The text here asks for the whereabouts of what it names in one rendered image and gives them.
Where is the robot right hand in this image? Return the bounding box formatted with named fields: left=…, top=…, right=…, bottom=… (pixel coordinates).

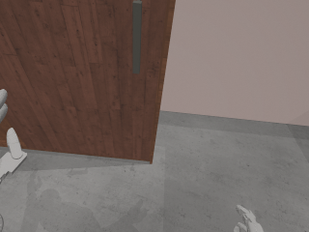
left=234, top=205, right=265, bottom=232

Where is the robot left hand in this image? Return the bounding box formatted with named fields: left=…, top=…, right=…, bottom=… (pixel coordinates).
left=0, top=89, right=27, bottom=184

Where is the handle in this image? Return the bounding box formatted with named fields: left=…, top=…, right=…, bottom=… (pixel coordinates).
left=132, top=0, right=142, bottom=74

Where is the wardrobe door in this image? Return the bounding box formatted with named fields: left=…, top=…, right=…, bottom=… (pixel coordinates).
left=0, top=116, right=23, bottom=142
left=0, top=0, right=167, bottom=160

